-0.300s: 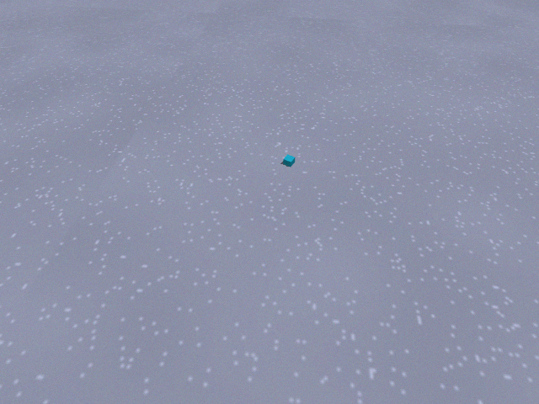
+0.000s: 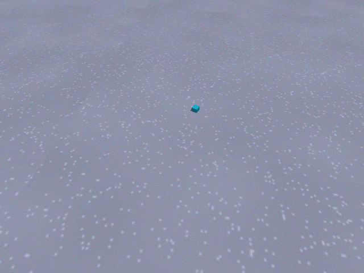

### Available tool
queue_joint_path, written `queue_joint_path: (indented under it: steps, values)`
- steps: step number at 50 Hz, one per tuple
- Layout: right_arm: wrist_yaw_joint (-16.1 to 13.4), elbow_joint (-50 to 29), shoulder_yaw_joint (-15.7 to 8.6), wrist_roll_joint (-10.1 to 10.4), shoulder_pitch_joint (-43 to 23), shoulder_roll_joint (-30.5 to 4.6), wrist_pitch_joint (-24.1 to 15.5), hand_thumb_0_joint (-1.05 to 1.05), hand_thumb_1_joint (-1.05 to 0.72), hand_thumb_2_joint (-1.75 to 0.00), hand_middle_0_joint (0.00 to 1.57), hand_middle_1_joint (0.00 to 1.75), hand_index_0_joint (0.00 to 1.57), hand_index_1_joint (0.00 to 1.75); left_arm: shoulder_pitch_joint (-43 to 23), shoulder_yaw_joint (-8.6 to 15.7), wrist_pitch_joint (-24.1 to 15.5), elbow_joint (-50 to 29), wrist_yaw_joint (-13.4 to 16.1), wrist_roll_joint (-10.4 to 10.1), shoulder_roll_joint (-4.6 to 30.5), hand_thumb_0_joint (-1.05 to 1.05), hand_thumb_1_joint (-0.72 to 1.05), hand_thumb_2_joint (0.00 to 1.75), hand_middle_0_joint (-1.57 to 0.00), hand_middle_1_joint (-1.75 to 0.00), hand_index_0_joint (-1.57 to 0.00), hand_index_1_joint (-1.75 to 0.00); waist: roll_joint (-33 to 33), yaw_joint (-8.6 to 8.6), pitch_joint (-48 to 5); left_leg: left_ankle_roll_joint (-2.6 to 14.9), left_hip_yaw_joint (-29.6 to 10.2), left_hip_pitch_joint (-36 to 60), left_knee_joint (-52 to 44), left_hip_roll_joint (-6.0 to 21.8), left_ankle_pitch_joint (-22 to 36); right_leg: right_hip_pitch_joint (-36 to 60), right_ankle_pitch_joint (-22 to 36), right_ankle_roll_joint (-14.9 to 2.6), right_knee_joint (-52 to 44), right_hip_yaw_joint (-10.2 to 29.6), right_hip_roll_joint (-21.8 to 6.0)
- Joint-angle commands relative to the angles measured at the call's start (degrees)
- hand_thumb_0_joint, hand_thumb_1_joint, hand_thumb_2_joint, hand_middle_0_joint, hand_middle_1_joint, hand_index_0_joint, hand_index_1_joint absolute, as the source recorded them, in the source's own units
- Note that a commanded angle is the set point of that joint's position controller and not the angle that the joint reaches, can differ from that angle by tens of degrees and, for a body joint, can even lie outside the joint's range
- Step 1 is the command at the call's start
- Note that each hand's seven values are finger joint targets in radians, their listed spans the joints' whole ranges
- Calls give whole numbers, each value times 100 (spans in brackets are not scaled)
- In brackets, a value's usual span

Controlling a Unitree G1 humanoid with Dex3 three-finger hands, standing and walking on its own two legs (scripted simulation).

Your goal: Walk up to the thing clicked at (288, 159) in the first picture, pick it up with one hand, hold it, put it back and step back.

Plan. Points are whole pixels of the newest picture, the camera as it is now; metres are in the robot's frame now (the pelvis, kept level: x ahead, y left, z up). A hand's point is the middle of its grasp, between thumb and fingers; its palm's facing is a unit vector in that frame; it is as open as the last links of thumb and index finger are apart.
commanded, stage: stand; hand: left
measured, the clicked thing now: (195, 108) +1.50 -0.06 -0.76
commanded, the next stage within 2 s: walk up in 0.82 s
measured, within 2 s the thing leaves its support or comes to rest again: neither
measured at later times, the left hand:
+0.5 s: hand out of the picture +0.08 +0.25 -0.16, palm faces -0.02 -0.94 -0.34, open 7.3 cm
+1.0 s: hand out of the picture +0.10 +0.25 -0.15, palm faces -0.10 -0.93 -0.36, open 7.3 cm
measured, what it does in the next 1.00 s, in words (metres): lifts its right foot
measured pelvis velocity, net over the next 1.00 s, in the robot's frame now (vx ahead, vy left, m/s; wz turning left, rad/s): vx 0.02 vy -0.02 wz -0.07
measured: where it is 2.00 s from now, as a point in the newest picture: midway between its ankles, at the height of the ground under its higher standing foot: (210, 240)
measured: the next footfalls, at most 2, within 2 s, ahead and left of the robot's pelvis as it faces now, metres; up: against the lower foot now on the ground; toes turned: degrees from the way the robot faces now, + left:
right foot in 1.12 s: +0.16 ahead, -0.21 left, +0.00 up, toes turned -10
left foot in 1.52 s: +0.39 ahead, +0.03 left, +0.00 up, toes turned -4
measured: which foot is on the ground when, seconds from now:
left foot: down 0.00-1.00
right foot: down 0.00-0.88, up 0.90-1.00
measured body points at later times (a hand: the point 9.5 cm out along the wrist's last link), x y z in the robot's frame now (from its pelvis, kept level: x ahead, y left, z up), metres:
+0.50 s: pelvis +0.00 +0.00 +0.00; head +0.01 +0.00 +0.45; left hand +0.08 +0.30 -0.13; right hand +0.08 -0.30 -0.13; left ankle +0.00 +0.12 -0.75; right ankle +0.00 -0.12 -0.75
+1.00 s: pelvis +0.02 -0.02 -0.01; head +0.03 -0.02 +0.44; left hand +0.11 +0.30 -0.12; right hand +0.07 -0.35 -0.12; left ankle +0.00 +0.12 -0.75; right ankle +0.03 -0.15 -0.71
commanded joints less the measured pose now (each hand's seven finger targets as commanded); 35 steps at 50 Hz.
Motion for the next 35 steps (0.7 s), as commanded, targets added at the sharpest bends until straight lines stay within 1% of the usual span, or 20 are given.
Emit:
queue_joint_path:
  steps: [1,3,5,6,11,14,17,20,24,25,29,31,35]
  values:
    - [-87,-336,-218,28,-205,-1198,-127,0,-90,-90,20,30,20,30,-179,210,-133,-351,81,-6,1182,0,90,90,-20,-30,-20,-30,47,-2,-526,166,-511,73,-284,680,819,121,916,-195,-287,493,-665]
    - [-87,-343,-214,29,-207,-1184,-130,0,-90,-90,20,30,20,30,-227,217,-128,-355,86,-8,1213,0,90,90,-20,-30,-20,-30,46,-19,-500,145,-529,70,-321,683,856,110,871,-197,-269,471,-657]
    - [-90,-328,-203,29,-171,-1177,-121,0,-90,-90,20,30,20,30,-227,212,-127,-347,89,-28,1189,0,90,90,-20,-30,-20,-30,-1,-10,-491,151,-534,62,-313,691,803,120,831,-191,-280,480,-672]
    - [-93,-335,-209,24,-196,-1205,-117,0,-90,-90,20,30,20,30,-204,213,-125,-360,83,-5,1188,0,90,90,-20,-30,-20,-30,33,-7,-536,170,-520,136,-297,704,807,88,842,-194,-284,485,-673]
    - [-91,-345,-219,32,-188,-1210,-130,0,-90,-90,20,30,20,30,-195,221,-139,-353,87,-12,1217,0,90,90,-20,-30,-20,-30,25,-21,-589,157,-510,183,-286,695,1044,167,1079,-188,-244,461,-676]
    - [-95,-305,-205,33,-157,-1215,-121,0,-90,-90,20,30,20,30,-166,214,-124,-330,83,-26,1203,0,90,90,-20,-30,-20,-30,53,-14,-451,160,-514,129,-343,688,871,91,953,-186,-308,484,-670]
    - [-83,-323,-209,35,-176,-1191,-120,0,-90,-90,20,30,20,30,-160,215,-130,-322,92,-19,1206,0,90,90,-20,-30,-20,-30,-48,-8,-433,149,-536,132,-355,697,830,82,806,-176,-333,442,-655]
    - [-84,-331,-208,24,-184,-1192,-109,0,-90,-90,20,30,20,30,-180,224,-137,-336,91,-6,1228,0,90,90,-20,-30,-20,-30,1,-15,-427,149,-534,106,-364,683,702,54,695,-173,-392,466,-657]
    - [-81,-326,-211,28,-173,-1215,-106,0,-90,-90,20,30,20,30,-156,218,-142,-336,85,-11,1214,0,90,90,-20,-30,-20,-30,36,-15,-488,167,-522,134,-344,696,675,108,736,-194,-393,499,-688]
    - [-83,-316,-213,23,-130,-1195,-111,0,-90,-90,20,30,20,30,-180,227,-142,-338,88,-15,1240,0,90,90,-20,-30,-20,-30,10,-27,-476,145,-530,93,-362,682,711,127,748,-197,-377,489,-684]
    - [-88,-344,-212,26,-168,-1195,-122,0,-90,-90,20,30,20,30,-187,233,-135,-350,85,-9,1253,0,90,90,-20,-30,-20,-30,51,-24,-534,155,-526,102,-352,695,865,191,954,-207,-329,491,-692]
    - [-92,-325,-220,29,-192,-1229,-125,0,-90,-90,20,30,20,30,-158,224,-137,-341,87,-10,1230,0,90,90,-20,-30,-20,-30,79,-1,-534,153,-529,156,-337,701,933,177,951,-199,-332,468,-687]
    - [-96,-314,-208,29,-153,-1216,-133,0,-90,-90,20,30,20,30,-132,228,-127,-339,81,-15,1245,0,90,90,-20,-30,-20,-30,45,-1,-466,146,-534,147,-372,702,825,131,853,-211,-330,487,-681]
